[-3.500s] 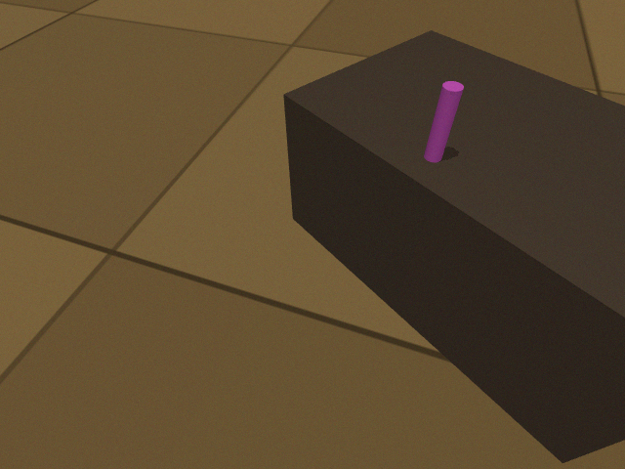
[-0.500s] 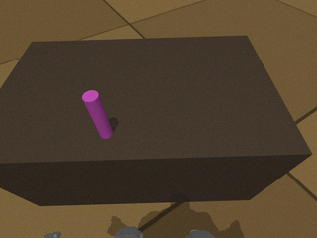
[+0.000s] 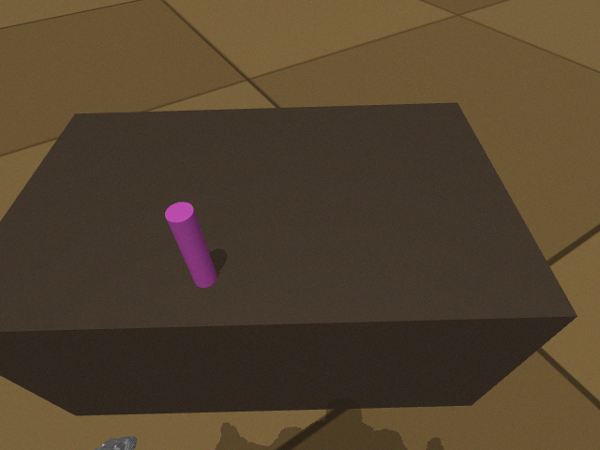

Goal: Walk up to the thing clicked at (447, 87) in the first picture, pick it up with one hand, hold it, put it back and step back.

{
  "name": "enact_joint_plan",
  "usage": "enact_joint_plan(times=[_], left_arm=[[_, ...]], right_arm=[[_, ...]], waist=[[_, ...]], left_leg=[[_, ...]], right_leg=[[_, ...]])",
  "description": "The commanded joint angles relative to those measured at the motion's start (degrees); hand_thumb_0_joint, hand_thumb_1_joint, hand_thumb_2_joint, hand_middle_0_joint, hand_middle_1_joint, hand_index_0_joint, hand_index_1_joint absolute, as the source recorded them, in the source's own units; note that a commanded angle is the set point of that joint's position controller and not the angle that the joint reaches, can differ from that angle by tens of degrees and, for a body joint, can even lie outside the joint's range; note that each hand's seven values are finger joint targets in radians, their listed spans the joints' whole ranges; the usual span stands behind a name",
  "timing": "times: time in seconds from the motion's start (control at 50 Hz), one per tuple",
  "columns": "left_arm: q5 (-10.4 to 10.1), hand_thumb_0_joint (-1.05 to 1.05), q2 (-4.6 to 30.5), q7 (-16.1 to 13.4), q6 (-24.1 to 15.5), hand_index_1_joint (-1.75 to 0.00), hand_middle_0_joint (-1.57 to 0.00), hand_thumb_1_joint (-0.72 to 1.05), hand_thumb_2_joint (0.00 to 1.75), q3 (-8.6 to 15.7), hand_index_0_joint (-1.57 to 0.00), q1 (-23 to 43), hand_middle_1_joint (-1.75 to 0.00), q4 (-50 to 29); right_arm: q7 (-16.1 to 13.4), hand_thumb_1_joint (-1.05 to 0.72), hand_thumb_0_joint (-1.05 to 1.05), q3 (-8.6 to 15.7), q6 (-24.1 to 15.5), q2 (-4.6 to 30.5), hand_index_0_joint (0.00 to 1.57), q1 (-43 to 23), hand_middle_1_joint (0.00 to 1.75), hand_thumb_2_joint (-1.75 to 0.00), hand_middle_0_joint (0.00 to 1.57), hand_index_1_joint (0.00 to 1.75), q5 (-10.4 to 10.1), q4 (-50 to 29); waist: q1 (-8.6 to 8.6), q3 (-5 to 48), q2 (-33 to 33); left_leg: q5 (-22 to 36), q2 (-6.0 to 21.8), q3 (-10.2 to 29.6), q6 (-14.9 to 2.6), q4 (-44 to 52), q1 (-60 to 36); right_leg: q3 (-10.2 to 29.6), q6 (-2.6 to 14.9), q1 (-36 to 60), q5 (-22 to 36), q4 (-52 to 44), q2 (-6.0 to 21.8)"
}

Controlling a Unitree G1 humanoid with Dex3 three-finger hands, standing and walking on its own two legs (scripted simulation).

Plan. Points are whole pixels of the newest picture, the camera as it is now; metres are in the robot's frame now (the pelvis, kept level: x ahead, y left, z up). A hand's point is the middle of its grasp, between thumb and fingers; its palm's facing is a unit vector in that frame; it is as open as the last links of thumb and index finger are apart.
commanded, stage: walk up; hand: left
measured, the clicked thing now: (193, 248) +0.47 +0.23 -0.07
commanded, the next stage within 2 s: stand in 0.58 s
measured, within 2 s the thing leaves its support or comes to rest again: neither
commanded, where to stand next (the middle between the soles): +0.06 +0.00 m, yaw +2 degrees
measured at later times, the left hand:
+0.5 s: hand out of the picture +0.09 +0.26 -0.15, palm faces +0.00 -0.95 -0.31, open 7.4 cm
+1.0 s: hand out of the picture +0.10 +0.26 -0.14, palm faces -0.01 -0.94 -0.34, open 7.4 cm
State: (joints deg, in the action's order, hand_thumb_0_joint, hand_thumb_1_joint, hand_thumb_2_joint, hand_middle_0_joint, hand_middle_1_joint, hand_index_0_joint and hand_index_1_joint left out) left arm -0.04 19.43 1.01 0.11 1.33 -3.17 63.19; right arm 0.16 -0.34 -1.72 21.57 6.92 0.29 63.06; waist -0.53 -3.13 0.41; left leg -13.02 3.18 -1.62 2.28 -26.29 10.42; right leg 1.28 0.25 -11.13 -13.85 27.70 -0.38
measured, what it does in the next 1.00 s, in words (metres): stands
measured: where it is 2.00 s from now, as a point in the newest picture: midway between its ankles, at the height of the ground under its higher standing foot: outside the picture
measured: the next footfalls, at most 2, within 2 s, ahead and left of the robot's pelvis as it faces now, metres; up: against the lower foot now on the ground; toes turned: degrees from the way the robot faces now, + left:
none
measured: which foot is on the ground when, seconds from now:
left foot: down 0.00-1.00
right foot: down 0.00-1.00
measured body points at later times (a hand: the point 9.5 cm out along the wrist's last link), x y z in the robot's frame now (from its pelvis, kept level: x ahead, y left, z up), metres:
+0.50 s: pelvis +0.01 +0.01 +0.01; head +0.02 +0.01 +0.46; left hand +0.09 +0.31 -0.13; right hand +0.09 -0.29 -0.12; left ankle +0.01 +0.15 -0.74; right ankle +0.01 -0.12 -0.74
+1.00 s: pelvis +0.01 +0.01 +0.01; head +0.02 +0.01 +0.46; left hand +0.10 +0.31 -0.12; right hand +0.09 -0.29 -0.12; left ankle +0.01 +0.15 -0.74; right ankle +0.01 -0.12 -0.74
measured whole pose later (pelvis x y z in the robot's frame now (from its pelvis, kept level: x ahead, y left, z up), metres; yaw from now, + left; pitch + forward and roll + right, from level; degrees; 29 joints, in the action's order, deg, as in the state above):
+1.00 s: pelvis +0.01 +0.01 +0.01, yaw +0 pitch -3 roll +0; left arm 0.3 19.9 0.4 -0.4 0.4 -4.4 65.5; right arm 0.7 0.3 -0.3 20.1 4.4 0.5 65.5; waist -0.5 -3.2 0.3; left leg -9.4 2.3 -1.8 1.7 -17.9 5.9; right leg 1.2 -0.7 -6.2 -9.9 18.7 0.5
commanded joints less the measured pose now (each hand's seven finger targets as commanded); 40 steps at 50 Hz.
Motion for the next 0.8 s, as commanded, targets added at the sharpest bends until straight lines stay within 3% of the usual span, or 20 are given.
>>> enact_joint_plan(times=[0.0, 0.22, 0.52, 0.6, 0.78], left_arm=[[0.04, 0.0, 12.29, -0.82, -1.62, -0.3, -0.2, 0.9, 0.9, 2.2, -0.2, 4.56, -0.3, -2.84], [0.18, 0.0, 11.78, -0.59, -1.31, -0.3, -0.2, 0.9, 0.9, 2.14, -0.2, 4.49, -0.3, -0.96], [0.35, 0.0, 11.5, -0.88, -1.25, -0.3, -0.2, 0.9, 0.9, 2.1, -0.2, 2.74, -0.3, 0.1], [0.27, 0.0, 12.31, -1.23, -2.1, -0.3, -0.2, 0.9, 0.9, 1.72, -0.2, 1.97, -0.3, -0.28], [0.36, 0.0, 12.37, -1.55, -2.1, -0.3, -0.2, 0.9, 0.9, 1.25, -0.2, 1.39, -0.3, -0.8]], right_arm=[[-0.57, -0.9, 0.0, 2.42, -1.29, 11.48, 0.2, -3.06, 0.3, -0.9, 0.2, 0.3, 0.2, -2.55], [-0.66, -0.9, 0.0, 2.57, -1.33, 11.16, 0.2, -4.65, 0.3, -0.9, 0.2, 0.3, 0.43, -1.45], [-0.77, -0.9, 0.0, 3.13, -1.09, 10.67, 0.2, -4.84, 0.3, -0.9, 0.2, 0.3, 0.25, -1.24], [-0.72, -0.9, 0.0, 3.16, -0.51, 10.77, 0.2, -5.08, 0.3, -0.9, 0.2, 0.3, 0.41, -1.07], [-0.38, -0.9, 0.0, 3.18, 0.04, 10.42, 0.2, -5.22, 0.3, -0.9, 0.2, 0.3, 0.24, -1.02]], waist=[[0.25, 5.38, -1.42], [0.44, 4.62, 0.37], [0.2, 5.53, -0.08], [0.24, 6.19, 0.37], [0.12, 5.88, -0.97]], left_leg=[[5.94, 4.36, 3.76, -3.5, 6.05, -2.85], [4.6, 4.79, 4.13, -2.97, 9.94, -2.75], [8.78, 5.04, 4.01, -3.1, 10.25, -5.57], [14.47, 5.31, 4.28, -2.81, 9.84, -6.43], [12.42, 5.24, 4.44, -2.81, 10.69, -7.53]], right_leg=[[6.48, 1.96, 1.11, 6.86, -8.84, 6.69], [5.79, 1.27, 3.03, 7.68, -10.73, 6.39], [4.85, 0.78, 3.81, 10.46, -11.1, 6.52], [4.92, 0.5, 5.44, 17.49, -10.63, 7.5], [4.13, 0.34, 4.71, 14.71, -11.06, 7.34]])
